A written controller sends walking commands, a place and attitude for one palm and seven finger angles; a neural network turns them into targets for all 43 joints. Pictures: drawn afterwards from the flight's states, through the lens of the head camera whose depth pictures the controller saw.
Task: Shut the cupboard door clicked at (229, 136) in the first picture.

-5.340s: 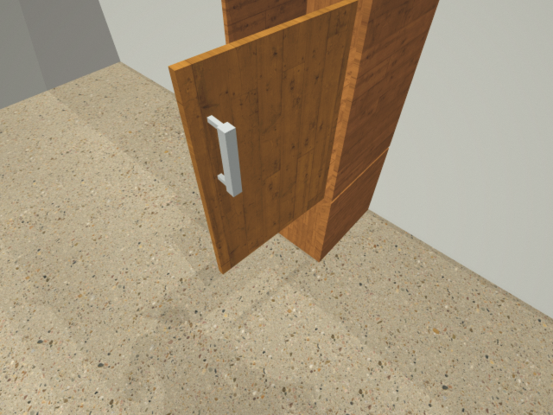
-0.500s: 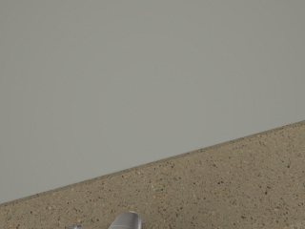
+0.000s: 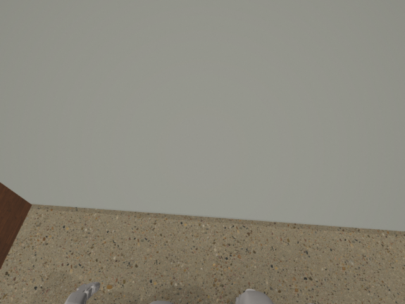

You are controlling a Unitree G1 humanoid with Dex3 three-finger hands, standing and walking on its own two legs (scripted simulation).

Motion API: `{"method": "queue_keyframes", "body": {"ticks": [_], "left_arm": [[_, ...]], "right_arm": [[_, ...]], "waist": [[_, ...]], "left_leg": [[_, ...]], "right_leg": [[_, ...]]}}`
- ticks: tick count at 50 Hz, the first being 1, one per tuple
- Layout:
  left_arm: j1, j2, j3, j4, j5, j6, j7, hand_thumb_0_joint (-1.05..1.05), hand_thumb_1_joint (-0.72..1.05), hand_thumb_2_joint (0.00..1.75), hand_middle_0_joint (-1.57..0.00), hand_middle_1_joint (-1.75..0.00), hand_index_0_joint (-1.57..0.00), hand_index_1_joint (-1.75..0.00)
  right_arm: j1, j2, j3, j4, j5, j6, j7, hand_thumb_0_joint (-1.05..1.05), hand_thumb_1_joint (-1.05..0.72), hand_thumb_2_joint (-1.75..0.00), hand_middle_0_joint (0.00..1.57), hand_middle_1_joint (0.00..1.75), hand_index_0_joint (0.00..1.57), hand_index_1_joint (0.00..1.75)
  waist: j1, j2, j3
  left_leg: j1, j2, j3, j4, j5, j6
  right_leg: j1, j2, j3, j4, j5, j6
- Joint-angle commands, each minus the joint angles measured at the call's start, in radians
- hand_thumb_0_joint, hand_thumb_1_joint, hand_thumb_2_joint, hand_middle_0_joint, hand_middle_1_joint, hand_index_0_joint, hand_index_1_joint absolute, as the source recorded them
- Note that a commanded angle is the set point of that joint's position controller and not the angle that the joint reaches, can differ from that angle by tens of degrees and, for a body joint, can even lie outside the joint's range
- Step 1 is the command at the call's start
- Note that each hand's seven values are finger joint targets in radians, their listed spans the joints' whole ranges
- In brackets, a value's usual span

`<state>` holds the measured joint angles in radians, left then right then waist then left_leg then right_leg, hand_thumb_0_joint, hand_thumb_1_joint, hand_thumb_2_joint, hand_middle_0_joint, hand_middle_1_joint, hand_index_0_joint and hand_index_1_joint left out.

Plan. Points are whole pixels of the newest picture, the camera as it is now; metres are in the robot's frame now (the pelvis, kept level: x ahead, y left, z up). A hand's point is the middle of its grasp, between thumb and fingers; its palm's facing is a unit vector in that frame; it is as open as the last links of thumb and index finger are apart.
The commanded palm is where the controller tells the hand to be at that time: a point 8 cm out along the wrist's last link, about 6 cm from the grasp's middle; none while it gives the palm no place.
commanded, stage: turn to face it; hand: left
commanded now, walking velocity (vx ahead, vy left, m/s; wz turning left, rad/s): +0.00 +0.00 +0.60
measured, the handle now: out of the picture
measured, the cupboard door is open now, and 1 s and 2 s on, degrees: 84 84 84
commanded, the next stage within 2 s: none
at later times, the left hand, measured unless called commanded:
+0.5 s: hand out of the picture +0.01 +0.20 -0.19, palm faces +0.34 -0.91 -0.23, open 7.4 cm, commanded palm none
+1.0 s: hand out of the picture +0.01 +0.14 -0.16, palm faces +0.58 -0.78 -0.24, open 7.4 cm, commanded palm none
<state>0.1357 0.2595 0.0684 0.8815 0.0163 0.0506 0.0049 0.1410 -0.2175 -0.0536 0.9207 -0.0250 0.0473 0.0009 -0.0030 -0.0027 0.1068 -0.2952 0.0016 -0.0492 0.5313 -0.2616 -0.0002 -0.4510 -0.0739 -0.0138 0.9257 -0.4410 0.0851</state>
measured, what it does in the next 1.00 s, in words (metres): steps on the spot, turning left: right foot, then left foot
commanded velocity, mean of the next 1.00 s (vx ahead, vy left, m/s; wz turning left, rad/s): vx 0.00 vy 0.00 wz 0.60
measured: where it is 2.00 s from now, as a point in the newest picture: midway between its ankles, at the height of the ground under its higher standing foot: outside the picture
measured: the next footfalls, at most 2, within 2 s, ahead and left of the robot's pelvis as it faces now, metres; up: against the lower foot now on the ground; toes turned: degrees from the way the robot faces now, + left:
right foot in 0.10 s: +0.05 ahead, -0.16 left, +0.00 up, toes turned +1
left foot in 0.42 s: +0.03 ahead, +0.11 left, +0.00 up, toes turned +22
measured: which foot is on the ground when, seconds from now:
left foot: down 0.00-0.08, up 0.10-0.40, down 0.42-0.76, up 0.78-1.00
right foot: up 0.00-0.08, down 0.10-0.42, up 0.44-0.76, down 0.78-1.00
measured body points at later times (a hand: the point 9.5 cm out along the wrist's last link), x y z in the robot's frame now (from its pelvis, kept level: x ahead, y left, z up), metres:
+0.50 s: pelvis +0.02 -0.02 -0.01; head +0.08 +0.02 +0.43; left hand -0.01 +0.24 -0.17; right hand +0.21 -0.23 -0.14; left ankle -0.01 +0.09 -0.74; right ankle +0.01 -0.16 -0.69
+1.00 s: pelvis +0.06 -0.05 +0.00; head +0.11 -0.03 +0.45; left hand -0.02 +0.18 -0.14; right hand +0.29 -0.22 -0.14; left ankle -0.03 +0.04 -0.68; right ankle +0.11 -0.16 -0.74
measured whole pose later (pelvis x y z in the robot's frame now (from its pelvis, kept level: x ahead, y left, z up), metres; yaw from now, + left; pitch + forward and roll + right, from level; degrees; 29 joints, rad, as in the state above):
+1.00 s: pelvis +0.06 -0.05 +0.00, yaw +38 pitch +1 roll +2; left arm 0.21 0.19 0.03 0.88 0.03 0.01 0.02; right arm 0.13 -0.25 -0.08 0.94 -0.01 0.08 0.03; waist -0.02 -0.02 0.11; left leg -0.45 0.02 0.05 0.96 -0.45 -0.06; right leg -0.21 -0.13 -0.18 0.52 -0.31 0.02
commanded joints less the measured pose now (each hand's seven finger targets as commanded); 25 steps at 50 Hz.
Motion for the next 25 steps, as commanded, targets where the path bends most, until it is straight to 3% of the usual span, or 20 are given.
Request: {"method": "queue_keyframes", "body": {"ticks": [1, 2, 3, 4, 5, 6, 7, 8, 10, 12, 15, 17, 18, 19, 20, 21, 22, 23, 24, 25], "left_arm": [[0.050, 0.054, 0.015, -0.066, -0.006, -0.027, 0.007, 0.00, 0.90, 0.90, -0.20, -0.30, -0.20, -0.30], [0.095, 0.062, 0.019, -0.056, -0.008, -0.034, 0.009, 0.00, 0.90, 0.90, -0.20, -0.30, -0.20, -0.30], [0.154, 0.105, 0.030, -0.049, -0.003, -0.046, 0.014, 0.00, 0.90, 0.90, -0.20, -0.30, -0.20, -0.30], [0.180, 0.207, 0.050, -0.042, 0.014, -0.059, 0.025, 0.00, 0.90, 0.90, -0.20, -0.30, -0.20, -0.30], [0.166, 0.245, 0.048, -0.052, 0.012, -0.057, 0.030, 0.00, 0.90, 0.90, -0.20, -0.30, -0.20, -0.30], [0.124, 0.207, 0.035, -0.064, 0.007, -0.057, 0.031, 0.00, 0.90, 0.90, -0.20, -0.30, -0.20, -0.30], [0.064, 0.154, 0.025, -0.076, 0.008, -0.060, 0.032, 0.00, 0.90, 0.90, -0.20, -0.30, -0.20, -0.30], [0.025, 0.132, 0.021, -0.086, 0.005, -0.054, 0.035, 0.00, 0.90, 0.90, -0.20, -0.30, -0.20, -0.30], [0.035, 0.107, 0.009, -0.086, 0.005, -0.060, 0.032, 0.00, 0.90, 0.90, -0.20, -0.30, -0.20, -0.30], [0.075, 0.122, 0.018, -0.074, 0.008, -0.062, 0.032, 0.00, 0.90, 0.90, -0.20, -0.30, -0.20, -0.30], [0.135, 0.162, 0.032, -0.050, 0.012, -0.060, 0.030, 0.00, 0.90, 0.90, -0.20, -0.30, -0.20, -0.30], [0.140, 0.175, 0.039, -0.041, 0.013, -0.057, 0.027, 0.00, 0.90, 0.90, -0.20, -0.30, -0.20, -0.30], [0.134, 0.172, 0.040, -0.037, 0.010, -0.057, 0.024, 0.00, 0.90, 0.90, -0.20, -0.30, -0.20, -0.30], [0.116, 0.174, 0.043, -0.043, 0.000, -0.055, 0.021, 0.00, 0.90, 0.90, -0.20, -0.30, -0.20, -0.30], [0.106, 0.137, 0.038, -0.060, -0.008, -0.050, 0.016, 0.00, 0.90, 0.90, -0.20, -0.30, -0.20, -0.30], [0.064, 0.055, 0.015, -0.103, -0.015, -0.045, 0.009, 0.00, 0.90, 0.90, -0.20, -0.30, -0.20, -0.30], [0.004, 0.075, 0.010, -0.122, -0.005, -0.028, 0.017, 0.00, 0.90, 0.90, -0.20, -0.30, -0.20, -0.30], [-0.029, 0.071, 0.009, -0.136, -0.003, -0.024, 0.017, 0.00, 0.90, 0.90, -0.20, -0.30, -0.20, -0.30], [-0.044, 0.057, 0.015, -0.110, 0.001, -0.025, 0.017, 0.00, 0.90, 0.90, -0.20, -0.30, -0.20, -0.30], [-0.027, 0.066, 0.018, -0.085, -0.001, -0.021, 0.014, 0.00, 0.90, 0.90, -0.20, -0.30, -0.20, -0.30]], "right_arm": [[-0.008, -0.230, -0.067, -0.078, -0.003, -0.013, -0.008, 0.00, -0.90, -0.90, 0.20, 0.30, 0.20, 0.30], [-0.027, -0.223, -0.067, -0.086, 0.002, -0.011, -0.007, 0.00, -0.90, -0.90, 0.20, 0.30, 0.20, 0.30], [-0.044, -0.192, -0.064, -0.096, 0.011, -0.012, -0.003, 0.00, -0.90, -0.90, 0.20, 0.30, 0.20, 0.30], [-0.018, -0.109, -0.054, -0.113, 0.020, -0.013, 0.002, 0.00, -0.90, -0.90, 0.20, 0.30, 0.20, 0.30], [-0.031, -0.126, -0.056, -0.125, 0.014, -0.011, 0.005, 0.00, -0.90, -0.90, 0.20, 0.30, 0.20, 0.30], [-0.016, -0.135, -0.056, -0.116, 0.009, -0.006, 0.011, 0.00, -0.90, -0.90, 0.20, 0.30, 0.20, 0.30], [-0.006, -0.123, -0.058, -0.095, 0.008, 0.001, 0.017, 0.00, -0.90, -0.90, 0.20, 0.30, 0.20, 0.30], [0.006, -0.115, -0.059, -0.077, 0.009, 0.009, 0.019, 0.00, -0.90, -0.90, 0.20, 0.30, 0.20, 0.30], [-0.006, -0.100, -0.044, -0.071, 0.010, 0.007, 0.026, 0.00, -0.90, -0.90, 0.20, 0.30, 0.20, 0.30], [-0.031, -0.081, -0.033, -0.075, 0.015, 0.005, 0.029, 0.00, -0.90, -0.90, 0.20, 0.30, 0.20, 0.30], [-0.067, -0.058, -0.020, -0.082, 0.017, -0.003, 0.034, 0.00, -0.90, -0.90, 0.20, 0.30, 0.20, 0.30], [-0.050, -0.067, -0.018, -0.085, 0.018, -0.011, 0.032, 0.00, -0.90, -0.90, 0.20, 0.30, 0.20, 0.30], [-0.025, -0.076, -0.021, -0.080, 0.017, -0.016, 0.032, 0.00, -0.90, -0.90, 0.20, 0.30, 0.20, 0.30], [0.036, -0.104, -0.028, -0.065, 0.013, -0.021, 0.029, 0.00, -0.90, -0.90, 0.20, 0.30, 0.20, 0.30], [0.112, -0.178, -0.047, -0.048, 0.006, -0.029, 0.024, 0.00, -0.90, -0.90, 0.20, 0.30, 0.20, 0.30], [0.192, -0.296, -0.079, -0.037, 0.001, -0.033, 0.014, 0.00, -0.90, -0.90, 0.20, 0.30, 0.20, 0.30], [0.235, -0.311, -0.080, -0.012, 0.006, -0.022, 0.003, 0.00, -0.90, -0.90, 0.20, 0.30, 0.20, 0.30], [0.200, -0.290, -0.073, -0.029, 0.002, -0.023, -0.003, 0.00, -0.90, -0.90, 0.20, 0.30, 0.20, 0.30], [0.166, -0.252, -0.067, -0.033, -0.001, -0.031, -0.014, 0.00, -0.90, -0.90, 0.20, 0.30, 0.20, 0.30], [0.109, -0.224, -0.058, -0.044, 0.000, -0.031, -0.020, 0.00, -0.90, -0.90, 0.20, 0.30, 0.20, 0.30]], "waist": [[0.002, 0.179, -0.144], [0.028, 0.160, -0.155], [0.061, 0.076, -0.177], [0.070, -0.244, -0.196], [0.071, -0.334, -0.180], [0.044, -0.250, -0.147], [0.009, -0.213, -0.114], [-0.012, -0.255, -0.119], [-0.010, -0.252, -0.113], [0.009, -0.230, -0.130], [0.044, -0.192, -0.147], [0.042, -0.211, -0.173], [0.026, -0.202, -0.183], [-0.015, -0.150, -0.207], [-0.059, 0.026, -0.255], [-0.104, 0.346, -0.273], [-0.116, 0.249, -0.291], [-0.098, 0.136, -0.220], [-0.087, 0.203, -0.206], [-0.058, 0.218, -0.177]], "left_leg": [[0.008, 0.194, -0.239, -0.127, 0.275, 0.133], [-0.046, 0.168, -0.232, -0.081, 0.261, 0.110], [-0.125, 0.106, -0.191, 0.004, 0.148, 0.061], [-0.300, -0.038, -0.032, 0.243, -0.160, -0.022], [-0.306, -0.050, 0.010, 0.510, -0.389, -0.042], [-0.295, -0.007, -0.030, 0.645, -0.339, -0.032], [-0.300, 0.010, -0.019, 0.704, -0.254, -0.041], [-0.300, 0.031, 0.006, 0.727, -0.220, -0.054], [-0.282, 0.037, 0.051, 0.632, -0.196, -0.074], [-0.242, 0.035, 0.094, 0.469, -0.198, -0.078], [-0.174, 0.016, 0.153, 0.274, -0.186, -0.069], [-0.113, 0.000, 0.177, 0.144, -0.156, -0.057], [-0.053, -0.005, 0.178, 0.053, -0.090, -0.049], [0.070, -0.008, 0.172, -0.059, 0.042, -0.038], [0.264, 0.102, 0.040, -0.120, 0.269, 0.006], [0.387, 0.392, -0.356, -0.143, 0.703, 0.162], [0.364, 0.439, -0.363, -0.121, 0.763, 0.243], [0.291, 0.427, -0.312, -0.140, 0.610, 0.246], [0.257, 0.345, -0.295, -0.141, 0.590, 0.215], [0.210, 0.296, -0.232, -0.145, 0.552, 0.184]], "right_leg": [[0.172, 0.056, -0.040, -0.235, 0.062, -0.014], [0.270, 0.060, -0.045, -0.360, 0.144, -0.016], [0.395, 0.003, 0.009, -0.522, 0.218, -0.024], [0.519, -0.273, 0.284, -0.655, 0.260, -0.103], [0.397, -0.445, 0.409, -0.665, 0.382, -0.213], [0.308, -0.412, 0.322, -0.647, 0.359, -0.242], [0.278, -0.335, 0.230, -0.635, 0.370, -0.222], [0.287, -0.296, 0.159, -0.608, 0.447, -0.203], [0.332, -0.247, 0.020, -0.559, 0.669, -0.187], [0.391, -0.249, -0.033, -0.520, 0.766, -0.183], [0.440, -0.273, -0.061, -0.467, 0.820, -0.182], [0.451, -0.280, -0.073, -0.412, 0.839, -0.170], [0.432, -0.271, -0.096, -0.364, 0.819, -0.147], [0.363, -0.261, -0.132, -0.281, 0.759, -0.112], [0.193, -0.211, -0.169, -0.107, 0.534, -0.058], [-0.109, -0.054, -0.161, 0.129, -0.191, 0.018], [-0.135, -0.052, -0.025, 0.232, -0.246, -0.004], [-0.157, -0.073, -0.011, 0.268, -0.174, -0.008], [-0.168, -0.063, 0.004, 0.277, -0.118, -0.004], [-0.149, -0.060, 0.025, 0.276, -0.053, -0.001]]}}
